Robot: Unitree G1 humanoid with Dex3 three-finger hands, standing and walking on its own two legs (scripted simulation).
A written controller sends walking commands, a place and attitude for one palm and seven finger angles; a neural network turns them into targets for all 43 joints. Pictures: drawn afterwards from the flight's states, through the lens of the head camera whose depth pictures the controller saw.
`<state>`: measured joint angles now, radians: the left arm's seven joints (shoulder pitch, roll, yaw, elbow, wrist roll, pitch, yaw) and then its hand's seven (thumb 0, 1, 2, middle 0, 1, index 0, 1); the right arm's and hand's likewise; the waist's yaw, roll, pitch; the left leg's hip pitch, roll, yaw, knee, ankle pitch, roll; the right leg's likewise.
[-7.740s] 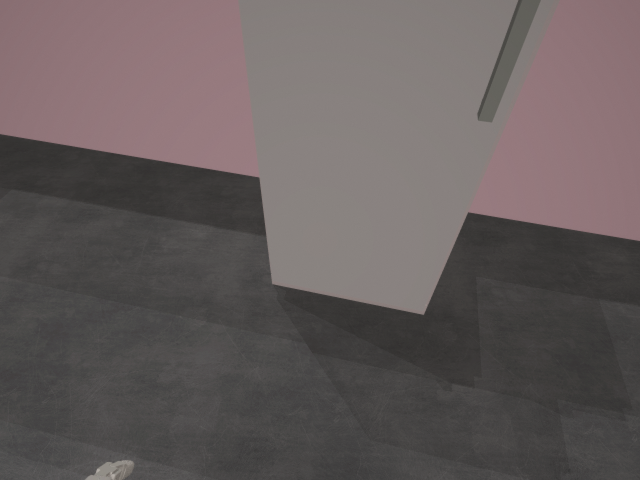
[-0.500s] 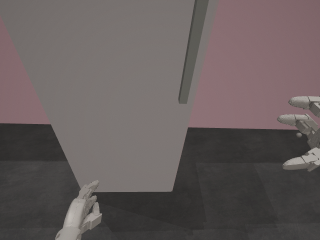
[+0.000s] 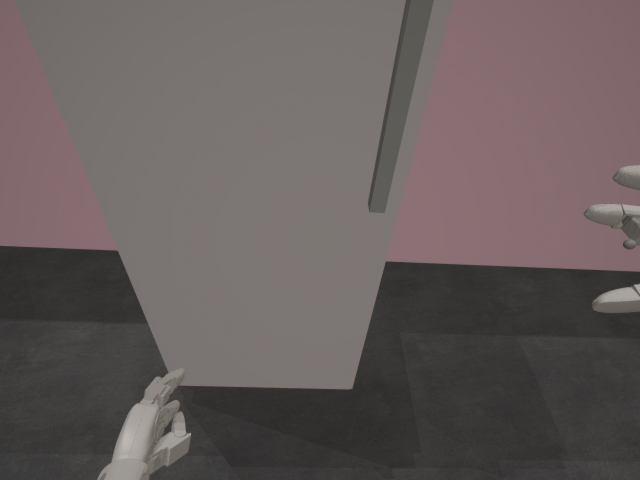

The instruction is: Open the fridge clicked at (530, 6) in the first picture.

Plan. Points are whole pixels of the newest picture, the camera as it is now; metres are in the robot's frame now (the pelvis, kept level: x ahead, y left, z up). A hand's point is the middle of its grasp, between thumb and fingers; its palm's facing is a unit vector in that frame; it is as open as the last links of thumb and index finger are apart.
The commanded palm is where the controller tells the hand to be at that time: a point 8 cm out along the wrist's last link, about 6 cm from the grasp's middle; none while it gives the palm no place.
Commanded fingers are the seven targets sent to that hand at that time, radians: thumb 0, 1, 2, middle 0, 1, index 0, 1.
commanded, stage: raise the hand to about handle height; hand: right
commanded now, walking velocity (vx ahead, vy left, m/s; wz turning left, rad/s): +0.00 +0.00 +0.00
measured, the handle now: (394, 100) +0.54 -0.10 +0.26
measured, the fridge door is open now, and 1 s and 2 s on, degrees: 0 0 0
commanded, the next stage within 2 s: move the hooked fingers beside the handle in 0.12 s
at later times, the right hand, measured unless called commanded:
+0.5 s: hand (578, 230) +0.31 -0.27 +0.22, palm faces +0.08 +0.99 -0.07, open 14.0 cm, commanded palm +0.28 -0.30 +0.24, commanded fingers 0.00 0.50 -0.30 0.30 1.20 0.30 1.20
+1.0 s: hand (519, 187) +0.37 -0.22 +0.24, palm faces +0.03 +1.00 -0.01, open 14.0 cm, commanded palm +0.34 -0.27 +0.23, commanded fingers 0.00 0.50 -0.30 0.30 1.20 0.30 1.20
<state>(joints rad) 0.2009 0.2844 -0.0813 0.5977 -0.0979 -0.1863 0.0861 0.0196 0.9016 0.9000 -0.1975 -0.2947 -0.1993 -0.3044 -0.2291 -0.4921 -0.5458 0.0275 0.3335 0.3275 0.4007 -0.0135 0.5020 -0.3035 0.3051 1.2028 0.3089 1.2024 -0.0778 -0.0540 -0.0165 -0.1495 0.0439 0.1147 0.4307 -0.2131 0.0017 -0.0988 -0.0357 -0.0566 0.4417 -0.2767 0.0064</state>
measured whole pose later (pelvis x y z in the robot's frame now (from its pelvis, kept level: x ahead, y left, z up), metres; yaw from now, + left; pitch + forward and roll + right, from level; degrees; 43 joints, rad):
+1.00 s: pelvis +0.01 +0.00 +0.00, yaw +0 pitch -1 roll +0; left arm 0.18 0.27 -0.08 0.64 -0.10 -0.14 0.10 0.02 0.90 0.90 -0.20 -0.29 -0.20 -0.30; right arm -0.54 -0.39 -0.33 0.26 0.25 0.34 0.28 -0.01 0.50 -0.30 0.30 1.20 0.31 1.20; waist -0.05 -0.05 -0.03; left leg -0.18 0.05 0.12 0.43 -0.21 0.00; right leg -0.13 -0.02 -0.05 0.42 -0.27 0.00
